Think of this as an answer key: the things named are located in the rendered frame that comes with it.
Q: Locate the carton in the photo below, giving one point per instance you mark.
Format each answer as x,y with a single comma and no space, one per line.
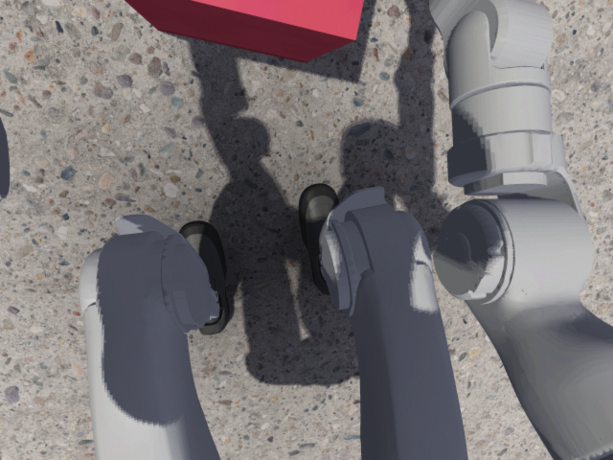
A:
299,30

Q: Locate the right robot upper arm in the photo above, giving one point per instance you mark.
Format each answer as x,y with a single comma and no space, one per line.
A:
520,264

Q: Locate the robot left foot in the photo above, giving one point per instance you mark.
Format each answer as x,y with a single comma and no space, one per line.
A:
206,242

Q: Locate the robot right thigh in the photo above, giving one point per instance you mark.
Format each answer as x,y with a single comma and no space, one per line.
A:
409,405

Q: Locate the right robot forearm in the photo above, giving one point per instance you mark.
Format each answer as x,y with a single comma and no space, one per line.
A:
495,59

